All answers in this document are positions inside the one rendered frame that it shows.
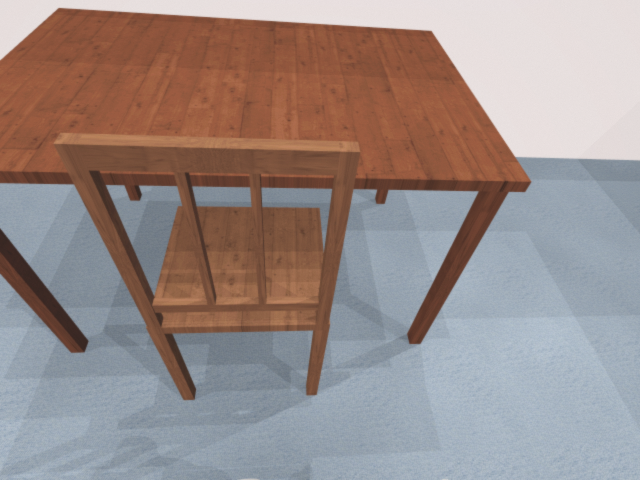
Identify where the table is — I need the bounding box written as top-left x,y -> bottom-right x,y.
0,8 -> 531,353

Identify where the chair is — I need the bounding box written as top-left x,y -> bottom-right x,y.
53,133 -> 360,400

